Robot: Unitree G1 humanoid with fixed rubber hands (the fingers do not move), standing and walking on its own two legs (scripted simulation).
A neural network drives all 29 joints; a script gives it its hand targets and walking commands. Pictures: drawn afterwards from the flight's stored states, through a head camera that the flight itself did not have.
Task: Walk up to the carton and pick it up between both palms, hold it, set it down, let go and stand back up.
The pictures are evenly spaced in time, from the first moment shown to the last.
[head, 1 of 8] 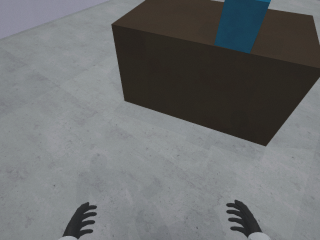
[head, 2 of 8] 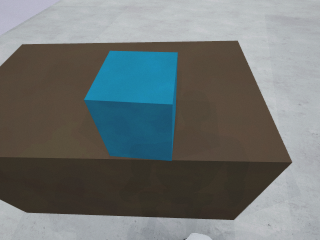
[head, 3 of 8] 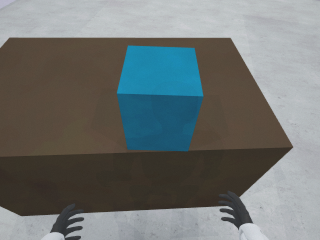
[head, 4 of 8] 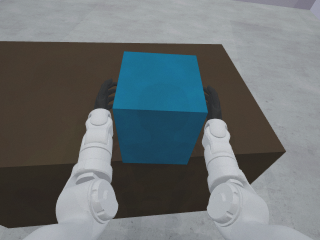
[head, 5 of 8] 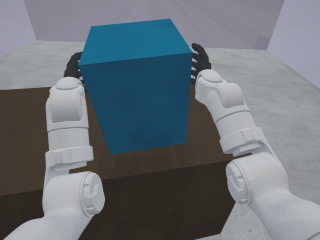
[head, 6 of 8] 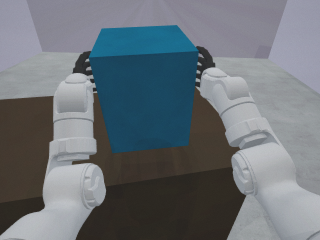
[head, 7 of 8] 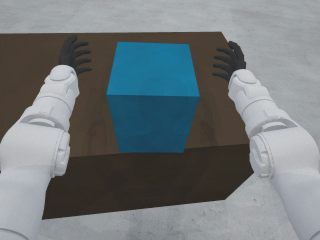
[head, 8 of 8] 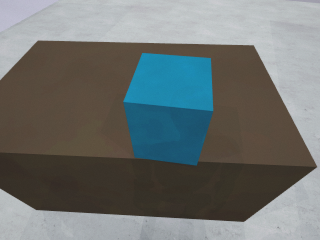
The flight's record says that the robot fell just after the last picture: no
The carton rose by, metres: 0.25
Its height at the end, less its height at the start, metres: +0.00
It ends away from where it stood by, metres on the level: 0.01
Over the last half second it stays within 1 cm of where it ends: yes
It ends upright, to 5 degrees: yes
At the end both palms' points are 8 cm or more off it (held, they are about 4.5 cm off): yes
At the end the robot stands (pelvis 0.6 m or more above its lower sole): yes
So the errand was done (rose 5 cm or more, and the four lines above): yes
